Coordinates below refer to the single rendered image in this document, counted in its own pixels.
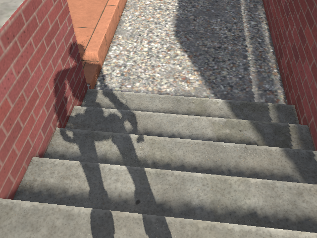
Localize stairs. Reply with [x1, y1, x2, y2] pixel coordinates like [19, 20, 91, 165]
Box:
[13, 88, 317, 233]

